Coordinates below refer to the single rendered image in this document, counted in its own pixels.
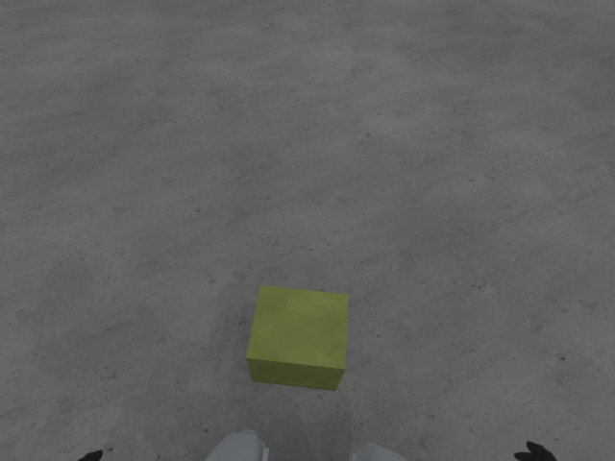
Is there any robot right hand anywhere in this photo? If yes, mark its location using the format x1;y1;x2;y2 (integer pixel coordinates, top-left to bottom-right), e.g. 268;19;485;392
514;441;557;461

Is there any robot left thigh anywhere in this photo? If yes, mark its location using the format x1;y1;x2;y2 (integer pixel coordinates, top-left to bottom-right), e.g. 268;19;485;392
205;433;270;461

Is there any carton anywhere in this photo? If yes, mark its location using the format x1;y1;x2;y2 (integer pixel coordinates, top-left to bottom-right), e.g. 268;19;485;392
246;285;349;391

